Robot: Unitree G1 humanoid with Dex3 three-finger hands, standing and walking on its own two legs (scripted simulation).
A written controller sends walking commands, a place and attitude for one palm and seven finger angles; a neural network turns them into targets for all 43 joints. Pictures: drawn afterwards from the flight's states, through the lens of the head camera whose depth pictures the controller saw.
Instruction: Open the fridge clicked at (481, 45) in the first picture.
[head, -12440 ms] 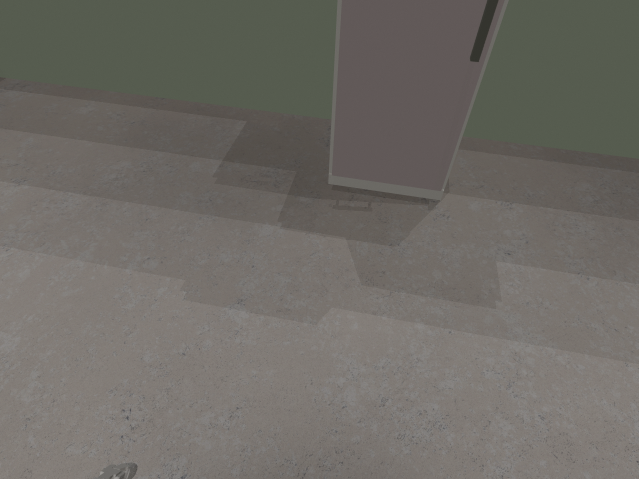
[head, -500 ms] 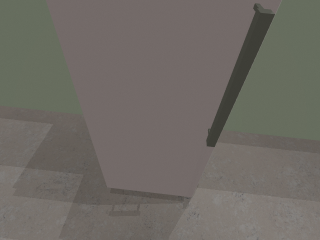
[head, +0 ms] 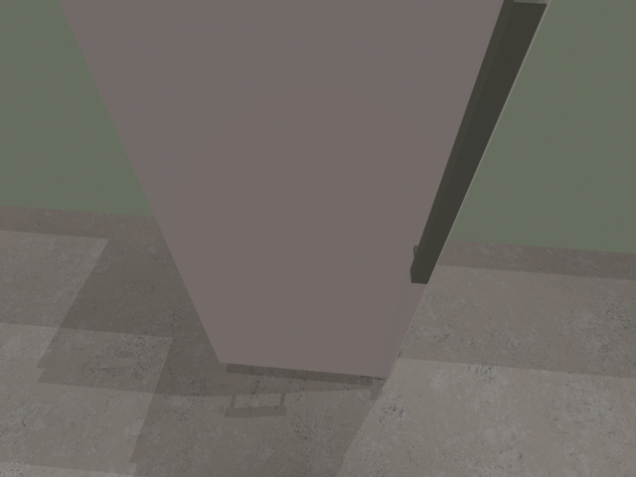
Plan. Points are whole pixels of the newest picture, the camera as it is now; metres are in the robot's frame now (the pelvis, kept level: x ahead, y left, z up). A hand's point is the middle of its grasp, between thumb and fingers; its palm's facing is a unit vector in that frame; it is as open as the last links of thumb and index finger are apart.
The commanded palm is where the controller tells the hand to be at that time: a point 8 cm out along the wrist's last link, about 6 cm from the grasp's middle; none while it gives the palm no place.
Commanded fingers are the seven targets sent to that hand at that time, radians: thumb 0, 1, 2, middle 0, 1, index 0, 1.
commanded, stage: raise the hand to about handle height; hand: right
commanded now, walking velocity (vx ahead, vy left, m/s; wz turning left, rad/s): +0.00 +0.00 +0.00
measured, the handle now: (452, 171) +0.47 -0.15 +0.15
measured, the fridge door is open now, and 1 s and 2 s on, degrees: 0 0 0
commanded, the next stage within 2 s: none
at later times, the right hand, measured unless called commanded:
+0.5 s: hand out of the picture +0.12 -0.19 -0.05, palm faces +0.14 +0.99 -0.01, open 8.8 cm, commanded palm +0.12 -0.24 -0.01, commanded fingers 0.00 -0.34 -0.66 0.24 0.66 0.24 0.66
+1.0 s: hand (555, 427) +0.19 -0.23 +0.04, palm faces +0.12 +0.99 -0.07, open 11.8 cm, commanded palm +0.15 -0.28 +0.05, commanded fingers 0.00 0.24 -0.41 0.28 1.03 0.28 1.03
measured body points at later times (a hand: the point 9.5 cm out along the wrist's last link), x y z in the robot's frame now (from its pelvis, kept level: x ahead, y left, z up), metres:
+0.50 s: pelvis -0.04 +0.04 -0.07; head +0.00 +0.02 +0.38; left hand +0.21 +0.28 -0.09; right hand +0.11 -0.24 -0.05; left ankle +0.00 +0.13 -0.74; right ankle -0.03 -0.10 -0.74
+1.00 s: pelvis -0.03 +0.02 -0.04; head -0.01 +0.02 +0.41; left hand +0.12 +0.26 -0.13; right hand +0.17 -0.29 +0.05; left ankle -0.01 +0.13 -0.74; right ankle -0.03 -0.10 -0.74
